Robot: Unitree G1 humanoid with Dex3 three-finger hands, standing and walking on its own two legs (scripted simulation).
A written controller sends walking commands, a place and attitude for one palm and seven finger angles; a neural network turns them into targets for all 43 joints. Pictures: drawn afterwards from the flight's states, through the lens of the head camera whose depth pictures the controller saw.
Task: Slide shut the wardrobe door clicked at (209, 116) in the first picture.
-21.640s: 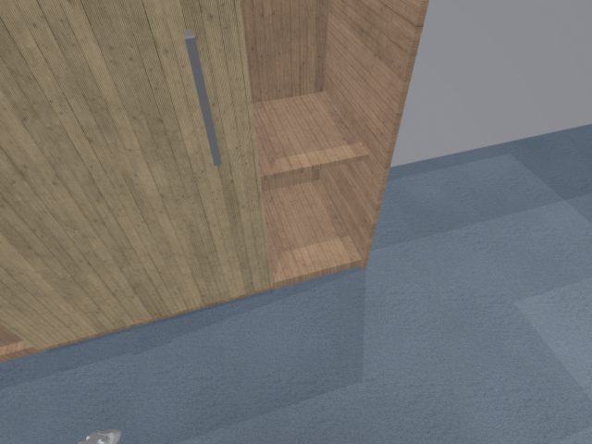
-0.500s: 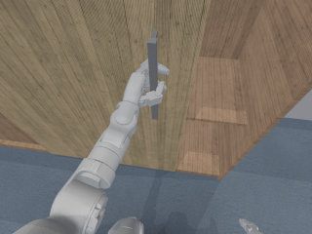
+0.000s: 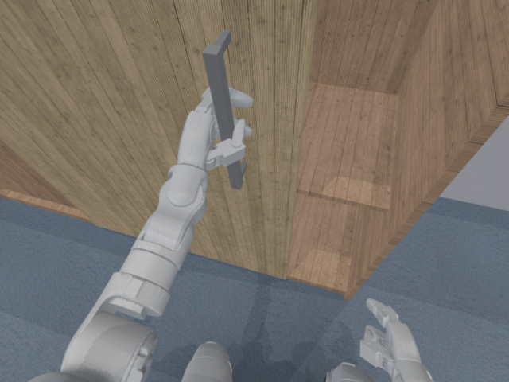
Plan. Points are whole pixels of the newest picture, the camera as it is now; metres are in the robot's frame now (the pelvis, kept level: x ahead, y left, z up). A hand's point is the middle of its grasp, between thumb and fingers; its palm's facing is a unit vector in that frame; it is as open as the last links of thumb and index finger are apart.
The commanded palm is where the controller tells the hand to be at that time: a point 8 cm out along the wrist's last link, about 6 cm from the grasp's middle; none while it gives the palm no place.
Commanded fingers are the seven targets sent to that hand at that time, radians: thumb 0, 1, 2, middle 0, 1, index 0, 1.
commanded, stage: step sideways, sliding the door along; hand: left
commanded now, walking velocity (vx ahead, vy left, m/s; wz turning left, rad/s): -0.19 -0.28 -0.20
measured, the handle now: (231, 126) +0.45 +0.11 +0.11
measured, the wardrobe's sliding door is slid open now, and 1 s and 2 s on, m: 0.22 0.00 0.00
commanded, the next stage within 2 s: stop walking and hold the door there in 1.02 s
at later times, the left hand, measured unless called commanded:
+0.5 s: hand (374, 173) +0.37 -0.10 +0.13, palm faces -0.12 -0.99 -0.06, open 5.7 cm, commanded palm +0.35 -0.10 +0.12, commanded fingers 0.00 0.90 0.90 -0.45 -1.40 -0.45 -1.40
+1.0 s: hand (406, 176) +0.37 -0.14 +0.13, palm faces +0.10 -0.99 -0.07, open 5.8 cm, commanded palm +0.34 -0.16 +0.12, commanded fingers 0.00 0.90 0.90 -0.45 -1.40 -0.45 -1.40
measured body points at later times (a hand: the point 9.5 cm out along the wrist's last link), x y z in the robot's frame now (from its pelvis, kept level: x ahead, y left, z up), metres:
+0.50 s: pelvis -0.01 -0.13 +0.02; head +0.08 -0.15 +0.46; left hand +0.37 -0.05 +0.13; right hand +0.18 -0.35 -0.11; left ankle +0.00 +0.02 -0.71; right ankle +0.01 -0.21 -0.71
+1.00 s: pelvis -0.04 -0.26 +0.02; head +0.04 -0.26 +0.46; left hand +0.36 -0.09 +0.13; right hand +0.13 -0.50 -0.10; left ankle -0.02 -0.12 -0.71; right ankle -0.03 -0.35 -0.68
